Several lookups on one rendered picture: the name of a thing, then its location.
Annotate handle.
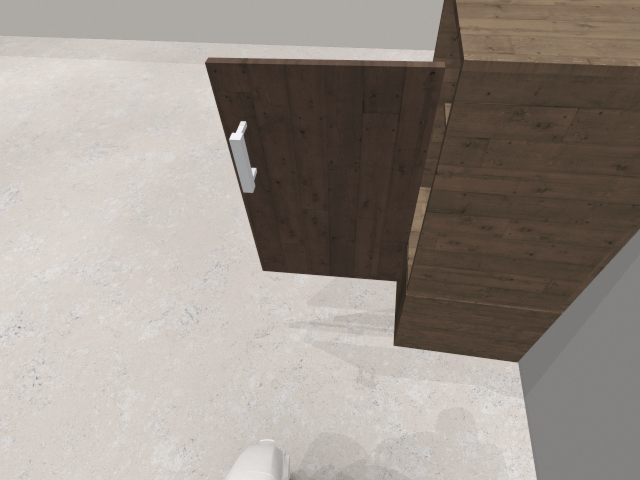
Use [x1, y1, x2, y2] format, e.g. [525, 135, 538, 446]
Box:
[229, 121, 257, 193]

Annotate left robot shin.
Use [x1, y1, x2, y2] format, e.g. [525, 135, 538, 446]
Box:
[258, 439, 278, 447]

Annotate robot left thigh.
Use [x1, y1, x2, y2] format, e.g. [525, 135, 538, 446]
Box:
[224, 445, 290, 480]

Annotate cupboard door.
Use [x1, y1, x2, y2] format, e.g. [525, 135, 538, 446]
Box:
[205, 57, 446, 282]

